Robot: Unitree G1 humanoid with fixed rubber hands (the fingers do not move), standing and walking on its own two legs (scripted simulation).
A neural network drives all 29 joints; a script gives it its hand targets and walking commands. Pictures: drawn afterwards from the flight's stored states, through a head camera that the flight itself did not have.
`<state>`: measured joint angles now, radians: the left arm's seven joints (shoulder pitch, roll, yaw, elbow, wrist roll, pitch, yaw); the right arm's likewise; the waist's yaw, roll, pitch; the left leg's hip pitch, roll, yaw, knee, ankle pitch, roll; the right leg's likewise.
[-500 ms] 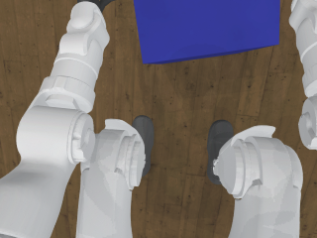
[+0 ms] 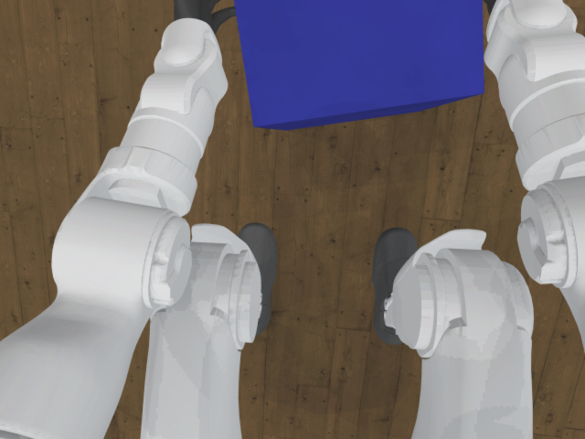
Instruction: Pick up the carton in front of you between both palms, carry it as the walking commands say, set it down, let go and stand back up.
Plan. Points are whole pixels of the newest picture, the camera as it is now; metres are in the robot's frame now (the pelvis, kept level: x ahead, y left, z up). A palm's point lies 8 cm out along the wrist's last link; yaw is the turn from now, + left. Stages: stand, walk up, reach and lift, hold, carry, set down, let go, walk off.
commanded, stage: reach and lift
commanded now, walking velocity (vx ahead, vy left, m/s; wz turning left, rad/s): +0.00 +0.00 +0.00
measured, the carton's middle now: (347, 31) +0.53 -0.04 -0.25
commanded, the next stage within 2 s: none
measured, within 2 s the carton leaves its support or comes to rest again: leaves its support in 0.26 s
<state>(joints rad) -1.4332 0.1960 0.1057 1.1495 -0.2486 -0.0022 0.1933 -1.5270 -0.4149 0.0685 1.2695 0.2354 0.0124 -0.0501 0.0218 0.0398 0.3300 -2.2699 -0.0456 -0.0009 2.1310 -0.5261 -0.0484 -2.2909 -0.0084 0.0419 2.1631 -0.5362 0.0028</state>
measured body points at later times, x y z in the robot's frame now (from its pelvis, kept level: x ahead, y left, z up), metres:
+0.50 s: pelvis +0.01 +0.00 +0.00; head +0.32 -0.06 +0.32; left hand +0.54 +0.12 -0.10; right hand +0.54 -0.19 -0.11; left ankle +0.13 +0.13 -0.34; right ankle +0.12 -0.12 -0.34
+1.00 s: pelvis +0.02 +0.01 +0.13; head +0.26 -0.03 +0.51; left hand +0.51 +0.11 +0.08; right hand +0.49 -0.19 +0.07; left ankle +0.13 +0.13 -0.34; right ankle +0.12 -0.12 -0.34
